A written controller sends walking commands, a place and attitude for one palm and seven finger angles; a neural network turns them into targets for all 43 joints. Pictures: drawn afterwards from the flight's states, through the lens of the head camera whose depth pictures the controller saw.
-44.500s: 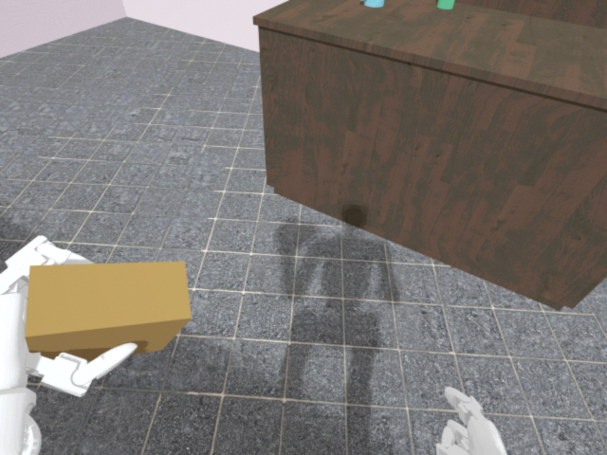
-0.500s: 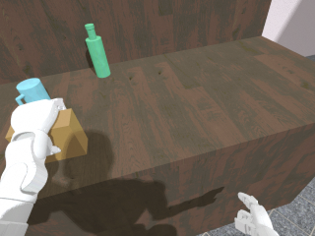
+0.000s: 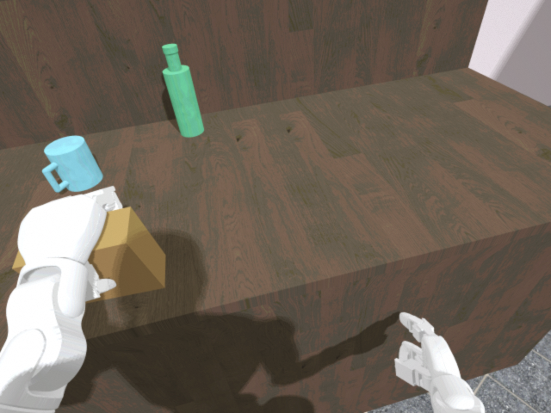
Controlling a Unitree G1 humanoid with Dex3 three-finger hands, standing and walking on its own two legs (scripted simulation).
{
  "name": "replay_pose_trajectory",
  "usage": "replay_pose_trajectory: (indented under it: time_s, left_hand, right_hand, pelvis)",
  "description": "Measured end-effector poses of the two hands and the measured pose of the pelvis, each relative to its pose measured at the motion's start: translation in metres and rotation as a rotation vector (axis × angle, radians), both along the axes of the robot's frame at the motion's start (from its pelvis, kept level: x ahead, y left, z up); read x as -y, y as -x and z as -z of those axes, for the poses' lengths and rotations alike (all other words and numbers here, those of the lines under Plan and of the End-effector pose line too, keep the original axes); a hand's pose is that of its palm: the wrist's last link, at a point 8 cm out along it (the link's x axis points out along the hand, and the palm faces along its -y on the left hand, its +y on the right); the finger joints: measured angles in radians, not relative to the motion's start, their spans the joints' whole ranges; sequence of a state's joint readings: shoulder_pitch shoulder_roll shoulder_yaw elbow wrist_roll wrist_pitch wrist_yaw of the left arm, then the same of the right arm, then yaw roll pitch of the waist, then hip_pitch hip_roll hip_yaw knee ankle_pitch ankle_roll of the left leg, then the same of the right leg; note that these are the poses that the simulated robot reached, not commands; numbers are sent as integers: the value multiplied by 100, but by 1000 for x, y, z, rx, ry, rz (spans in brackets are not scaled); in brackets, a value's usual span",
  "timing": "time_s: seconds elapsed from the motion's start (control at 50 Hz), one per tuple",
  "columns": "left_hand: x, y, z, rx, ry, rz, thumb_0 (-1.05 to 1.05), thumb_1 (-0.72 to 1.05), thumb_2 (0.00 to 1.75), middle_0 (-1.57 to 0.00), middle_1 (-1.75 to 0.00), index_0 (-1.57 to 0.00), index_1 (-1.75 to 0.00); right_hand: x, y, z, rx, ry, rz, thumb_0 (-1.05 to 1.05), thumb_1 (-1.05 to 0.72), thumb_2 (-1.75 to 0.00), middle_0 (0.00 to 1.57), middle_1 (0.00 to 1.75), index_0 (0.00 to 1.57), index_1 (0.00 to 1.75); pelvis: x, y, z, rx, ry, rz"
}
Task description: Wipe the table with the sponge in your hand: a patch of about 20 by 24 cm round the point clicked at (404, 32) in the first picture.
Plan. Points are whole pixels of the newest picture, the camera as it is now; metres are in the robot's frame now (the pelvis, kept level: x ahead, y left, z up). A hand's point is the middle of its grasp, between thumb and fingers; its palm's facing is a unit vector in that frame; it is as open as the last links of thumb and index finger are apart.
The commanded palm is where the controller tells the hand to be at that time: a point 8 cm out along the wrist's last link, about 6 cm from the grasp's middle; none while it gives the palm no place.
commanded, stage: wipe back along the first lane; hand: left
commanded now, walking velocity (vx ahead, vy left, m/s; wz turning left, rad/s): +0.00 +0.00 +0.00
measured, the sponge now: (107, 268) +0.25 +0.29 +0.12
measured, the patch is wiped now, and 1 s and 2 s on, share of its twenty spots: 0.95 0.95 0.95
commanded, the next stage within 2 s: lift the sponge slowly off the table in 0.02 s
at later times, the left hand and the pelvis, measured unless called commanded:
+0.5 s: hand (94, 255) +0.24 +0.27 +0.17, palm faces +0.17 -0.07 -0.98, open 10.1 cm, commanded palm +0.20 +0.27 +0.21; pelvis -0.01 -0.01 +0.00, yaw +0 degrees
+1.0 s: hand (85, 253) +0.23 +0.28 +0.18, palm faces +0.12 -0.07 -0.99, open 10.1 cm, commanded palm +0.19 +0.28 +0.25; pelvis -0.02 -0.01 +0.00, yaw +1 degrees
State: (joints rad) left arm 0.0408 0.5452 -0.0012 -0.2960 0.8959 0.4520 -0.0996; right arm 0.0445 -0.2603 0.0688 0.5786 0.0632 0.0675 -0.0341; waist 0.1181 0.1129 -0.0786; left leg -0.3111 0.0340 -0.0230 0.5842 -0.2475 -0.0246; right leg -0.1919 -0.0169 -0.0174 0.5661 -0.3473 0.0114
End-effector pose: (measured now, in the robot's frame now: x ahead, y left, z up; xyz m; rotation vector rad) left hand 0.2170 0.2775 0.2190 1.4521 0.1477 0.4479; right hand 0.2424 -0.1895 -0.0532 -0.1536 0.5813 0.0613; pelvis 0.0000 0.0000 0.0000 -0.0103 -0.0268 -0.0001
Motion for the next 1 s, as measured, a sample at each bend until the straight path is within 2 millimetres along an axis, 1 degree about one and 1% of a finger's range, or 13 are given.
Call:
replay_pose_trajectory:
  time_s: [0.18, 0.26, 0.56, 0.74, 0.86, 1.0]
  left_hand:
    - [9, 17, 1, 30, 4, 11, 1, -49, 107, -64, -142, -70, -138]
    - [10, 21, 1, 28, 10, 18, 1, -49, 107, -64, -142, -70, -138]
    - [9, 7, -2, -47, 6, 12, -2, -52, 107, -68, -138, -74, -133]
    - [8, 9, -5, -71, 1, 31, -1, -52, 107, -68, -138, -74, -133]
    - [3, 10, -7, -80, 3, 28, -1, -52, 107, -69, -137, -75, -132]
    - [-1, 10, -8, -87, 9, 34, -1, -53, 107, -70, -136, -76, -131]
  right_hand:
    - [2, 3, 0, 13, -6, 0, 1, -90, -90, 21, 30, 20, 30]
    - [5, 5, 1, 12, 9, 2, 1, -90, -90, 21, 30, 20, 30]
    - [20, 16, 4, 14, 43, 19, 1, -90, -90, 21, 30, 20, 30]
    - [25, 21, 5, 9, 52, 24, 1, -90, -90, 21, 30, 20, 30]
    - [23, 22, 5, 10, 62, 18, 1, -90, -90, 21, 30, 20, 30]
    - [11, 20, 2, 26, 57, 0, 1, -90, -90, 21, 30, 20, 30]
  pelvis:
    - [3, 1, 0, 7, 0, 3]
    - [5, 2, 1, 14, -1, 3]
    - [15, 11, 0, 30, -2, -4]
    - [17, 13, 0, 38, -3, 0]
    - [15, 17, -1, 42, -2, -5]
    - [11, 21, -2, 48, 1, -10]
